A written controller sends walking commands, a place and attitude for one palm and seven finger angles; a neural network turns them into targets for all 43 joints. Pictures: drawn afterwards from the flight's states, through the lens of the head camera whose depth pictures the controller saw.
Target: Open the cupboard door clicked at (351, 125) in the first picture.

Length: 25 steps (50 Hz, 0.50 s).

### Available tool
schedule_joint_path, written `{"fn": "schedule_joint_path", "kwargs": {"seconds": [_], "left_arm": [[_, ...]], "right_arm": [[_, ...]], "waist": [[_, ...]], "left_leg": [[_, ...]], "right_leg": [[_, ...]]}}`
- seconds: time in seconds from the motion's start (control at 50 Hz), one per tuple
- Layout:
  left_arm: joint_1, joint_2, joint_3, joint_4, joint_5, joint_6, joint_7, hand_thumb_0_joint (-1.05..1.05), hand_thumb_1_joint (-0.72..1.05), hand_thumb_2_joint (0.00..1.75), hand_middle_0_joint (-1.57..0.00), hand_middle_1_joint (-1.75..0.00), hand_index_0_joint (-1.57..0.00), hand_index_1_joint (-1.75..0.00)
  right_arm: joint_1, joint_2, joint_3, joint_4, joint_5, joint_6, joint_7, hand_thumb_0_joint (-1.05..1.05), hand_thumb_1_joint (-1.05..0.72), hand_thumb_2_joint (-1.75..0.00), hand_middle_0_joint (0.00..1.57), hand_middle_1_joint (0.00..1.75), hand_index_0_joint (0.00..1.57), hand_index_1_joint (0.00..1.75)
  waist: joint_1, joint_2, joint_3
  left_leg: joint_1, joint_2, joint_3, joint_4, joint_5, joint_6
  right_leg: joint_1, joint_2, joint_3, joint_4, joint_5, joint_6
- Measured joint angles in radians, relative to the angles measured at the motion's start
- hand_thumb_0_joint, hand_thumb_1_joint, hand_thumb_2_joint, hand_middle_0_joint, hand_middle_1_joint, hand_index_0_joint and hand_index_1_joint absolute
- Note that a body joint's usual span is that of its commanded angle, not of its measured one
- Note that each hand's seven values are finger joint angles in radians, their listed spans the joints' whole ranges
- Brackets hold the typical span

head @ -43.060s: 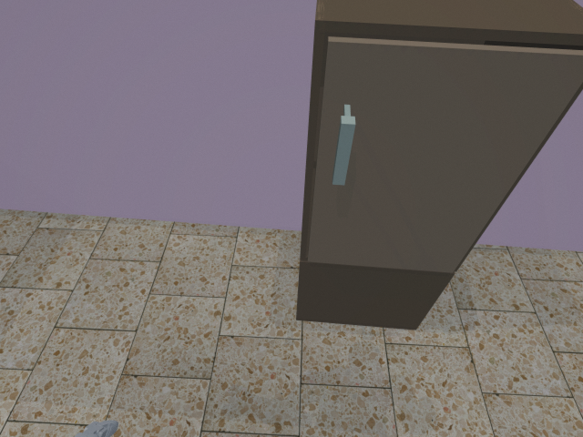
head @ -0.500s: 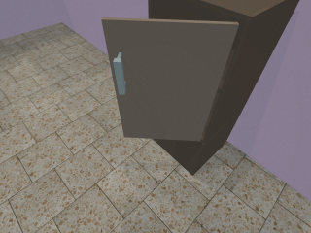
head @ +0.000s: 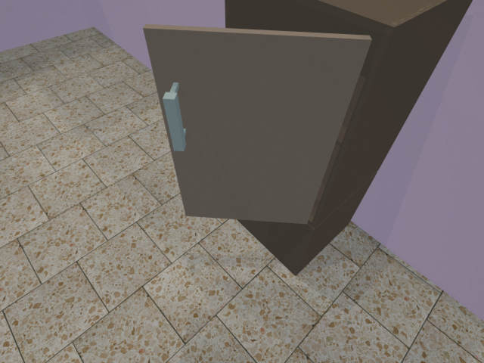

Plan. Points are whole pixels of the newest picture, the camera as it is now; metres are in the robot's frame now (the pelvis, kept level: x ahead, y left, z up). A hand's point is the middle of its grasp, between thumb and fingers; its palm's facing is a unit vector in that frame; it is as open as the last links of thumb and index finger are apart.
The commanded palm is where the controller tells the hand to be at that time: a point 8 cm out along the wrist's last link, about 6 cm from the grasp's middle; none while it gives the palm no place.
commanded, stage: come to a stop and stand still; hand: left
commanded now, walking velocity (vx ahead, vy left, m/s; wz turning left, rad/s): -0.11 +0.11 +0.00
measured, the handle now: (177, 117) +0.56 +0.18 +0.09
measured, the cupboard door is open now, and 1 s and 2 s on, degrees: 44 44 44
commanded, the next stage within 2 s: look again from close up in 0.82 s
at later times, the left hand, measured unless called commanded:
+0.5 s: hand out of the picture +0.05 +0.18 -0.16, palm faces +0.01 -0.96 -0.27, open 7.4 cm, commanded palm none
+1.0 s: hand out of the picture +0.02 +0.19 -0.16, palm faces -0.05 -0.97 -0.23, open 7.4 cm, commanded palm none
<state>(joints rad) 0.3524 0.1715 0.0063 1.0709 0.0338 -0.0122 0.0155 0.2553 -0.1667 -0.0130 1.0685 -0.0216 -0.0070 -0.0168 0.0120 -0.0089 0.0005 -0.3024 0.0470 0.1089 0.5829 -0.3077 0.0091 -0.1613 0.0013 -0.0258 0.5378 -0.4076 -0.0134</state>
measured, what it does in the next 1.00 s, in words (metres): stands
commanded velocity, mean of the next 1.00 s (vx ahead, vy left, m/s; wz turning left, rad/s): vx -0.03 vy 0.02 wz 0.00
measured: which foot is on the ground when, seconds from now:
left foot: down 0.00-1.00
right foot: down 0.00-1.00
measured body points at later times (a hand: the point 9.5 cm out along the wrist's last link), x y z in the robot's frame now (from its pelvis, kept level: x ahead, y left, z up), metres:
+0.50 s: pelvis +0.00 -0.01 +0.00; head +0.01 -0.02 +0.45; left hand +0.05 +0.23 -0.14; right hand +0.07 -0.24 -0.16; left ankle +0.00 +0.11 -0.73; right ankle -0.01 -0.12 -0.73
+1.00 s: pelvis -0.01 +0.00 +0.01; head +0.01 +0.00 +0.46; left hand +0.03 +0.24 -0.14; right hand -0.01 -0.23 -0.15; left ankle +0.00 +0.11 -0.73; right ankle -0.01 -0.12 -0.73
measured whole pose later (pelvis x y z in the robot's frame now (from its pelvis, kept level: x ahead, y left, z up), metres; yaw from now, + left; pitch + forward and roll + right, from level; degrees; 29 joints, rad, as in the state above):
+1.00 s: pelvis -0.01 +0.00 +0.01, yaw -2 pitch +0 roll +0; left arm 0.26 0.20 -0.02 1.03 0.02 0.00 0.02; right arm 0.29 -0.20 0.02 1.07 -0.02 -0.01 0.00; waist -0.01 0.00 0.04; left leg -0.22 0.00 0.09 0.45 -0.24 0.02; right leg -0.23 -0.03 -0.04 0.48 -0.25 0.00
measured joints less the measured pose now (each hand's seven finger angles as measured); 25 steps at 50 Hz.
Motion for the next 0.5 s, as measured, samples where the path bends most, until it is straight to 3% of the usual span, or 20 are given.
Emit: {"fn": "schedule_joint_path", "kwargs": {"seconds": [0.12,0.22,0.28,0.36,0.46,0.5], "left_arm": [[0.031,-0.019,-0.011,0.021,-0.007,-0.020,0.024,0.00,0.91,0.90,-0.20,-0.30,-0.20,-0.30],[0.002,-0.026,-0.005,0.009,-0.018,0.012,0.032,0.00,0.91,0.90,-0.20,-0.30,-0.20,-0.30],[-0.039,-0.019,0.005,-0.023,-0.019,0.024,0.032,0.00,0.91,0.90,-0.20,-0.30,-0.20,-0.30],[-0.095,0.001,0.020,-0.063,-0.007,0.014,0.031,0.00,0.91,0.90,-0.20,-0.30,-0.20,-0.30],[-0.095,-0.005,0.005,-0.096,-0.003,-0.003,0.039,0.00,0.91,0.90,-0.20,-0.30,-0.20,-0.30],[-0.097,0.000,0.000,-0.104,-0.006,-0.004,0.039,0.00,0.91,0.90,-0.20,-0.30,-0.20,-0.30]], "right_arm": [[-0.023,0.003,0.009,0.017,0.014,0.005,-0.007,0.00,-0.92,-0.89,0.20,0.30,0.19,0.30],[-0.051,0.011,-0.002,-0.017,0.014,-0.009,-0.021,0.00,-0.91,-0.89,0.20,0.30,0.19,0.30],[-0.063,0.010,-0.007,-0.035,0.009,-0.010,-0.023,0.00,-0.91,-0.89,0.20,0.30,0.19,0.30],[-0.079,0.013,-0.012,-0.044,0.007,0.005,-0.020,0.00,-0.92,-0.89,0.20,0.30,0.20,0.30],[-0.075,-0.020,-0.026,-0.084,0.017,0.032,0.003,0.00,-0.93,-0.89,0.20,0.30,0.20,0.30],[-0.070,-0.023,-0.025,-0.101,0.015,0.027,0.008,0.00,-0.92,-0.89,0.20,0.30,0.19,0.30]], "waist": [[0.012,-0.012,0.022],[0.005,-0.025,0.048],[0.008,-0.018,0.064],[0.015,-0.018,0.084],[-0.005,0.045,0.053],[-0.019,0.052,0.045]], "left_leg": [[0.019,0.001,-0.027,0.020,-0.034,-0.010],[0.060,-0.004,-0.019,-0.031,0.012,0.009],[0.084,-0.007,-0.010,-0.070,0.009,0.005],[0.061,-0.018,-0.003,-0.020,-0.004,-0.012],[0.022,-0.013,-0.048,0.072,-0.071,-0.006],[0.040,-0.020,-0.051,0.030,-0.012,0.001]], "right_leg": [[0.033,0.016,-0.002,-0.009,-0.010,-0.010],[-0.025,0.002,-0.018,0.123,0.061,0.016],[-0.073,-0.015,-0.021,0.144,-0.018,0.021],[-0.092,-0.041,-0.023,0.064,0.098,0.012],[-0.097,-0.013,-0.037,0.070,0.067,-0.006],[-0.095,-0.014,-0.040,0.080,0.067,-0.003]]}}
